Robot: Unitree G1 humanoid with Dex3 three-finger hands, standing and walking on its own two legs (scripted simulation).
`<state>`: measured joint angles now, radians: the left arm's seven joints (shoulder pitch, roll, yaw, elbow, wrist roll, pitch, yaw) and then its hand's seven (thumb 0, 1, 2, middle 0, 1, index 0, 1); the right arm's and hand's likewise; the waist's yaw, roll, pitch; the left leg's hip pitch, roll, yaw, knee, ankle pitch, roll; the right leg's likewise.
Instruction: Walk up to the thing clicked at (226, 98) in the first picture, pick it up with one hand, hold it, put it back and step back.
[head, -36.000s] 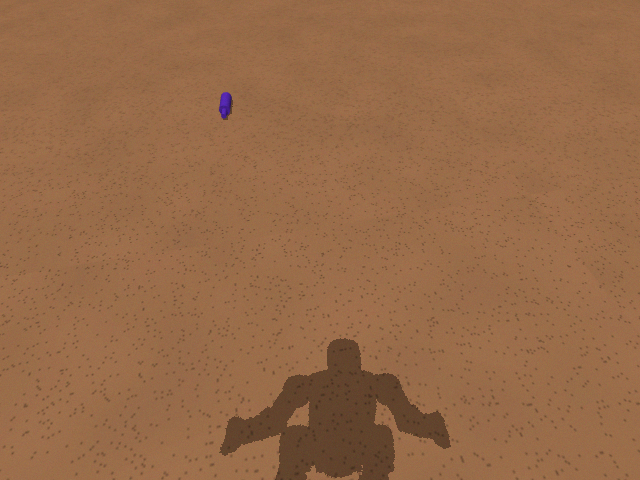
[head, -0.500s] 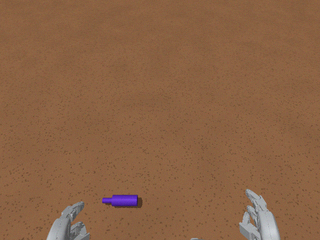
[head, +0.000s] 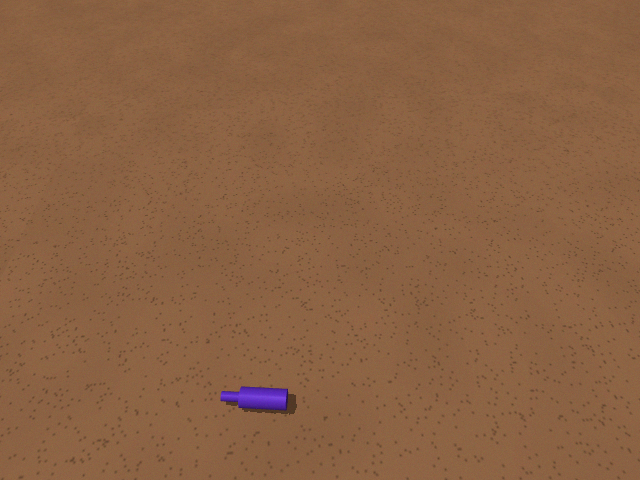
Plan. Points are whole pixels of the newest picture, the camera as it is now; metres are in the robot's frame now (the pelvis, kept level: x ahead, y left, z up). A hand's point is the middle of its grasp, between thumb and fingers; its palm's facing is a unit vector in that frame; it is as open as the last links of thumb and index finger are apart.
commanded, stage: stand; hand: left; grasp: from above
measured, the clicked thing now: (254, 397) +0.45 +0.21 -0.74
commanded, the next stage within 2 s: none
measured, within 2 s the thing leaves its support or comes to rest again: neither
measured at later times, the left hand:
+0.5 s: hand out of the picture +0.04 +0.23 -0.15, palm faces +0.03 -0.94 -0.34, open 7.4 cm
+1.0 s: hand out of the picture +0.06 +0.23 -0.14, palm faces +0.00 -0.94 -0.34, open 7.4 cm
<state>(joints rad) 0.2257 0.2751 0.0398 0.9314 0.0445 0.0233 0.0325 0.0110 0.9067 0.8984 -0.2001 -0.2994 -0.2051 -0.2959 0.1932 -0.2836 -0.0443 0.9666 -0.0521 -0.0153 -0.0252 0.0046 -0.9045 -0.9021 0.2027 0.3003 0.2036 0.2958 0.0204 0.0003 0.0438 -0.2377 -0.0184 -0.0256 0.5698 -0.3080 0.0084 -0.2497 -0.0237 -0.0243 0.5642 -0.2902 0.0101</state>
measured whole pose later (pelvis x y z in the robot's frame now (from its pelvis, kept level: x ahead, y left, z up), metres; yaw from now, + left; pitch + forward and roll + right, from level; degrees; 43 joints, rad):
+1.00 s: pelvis +0.00 -0.01 +0.02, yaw -1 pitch -3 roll +0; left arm 0.11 0.30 0.03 1.17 0.02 -0.01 0.02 0.01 0.91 0.90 -0.20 -0.30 -0.21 -0.30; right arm 0.13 -0.32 -0.01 1.14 -0.03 -0.01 -0.02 0.00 -0.91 -0.90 0.20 0.30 0.20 0.30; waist 0.00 0.02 0.06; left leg -0.09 0.01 -0.02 0.32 -0.18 -0.01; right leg -0.11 0.00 -0.02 0.33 -0.16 -0.01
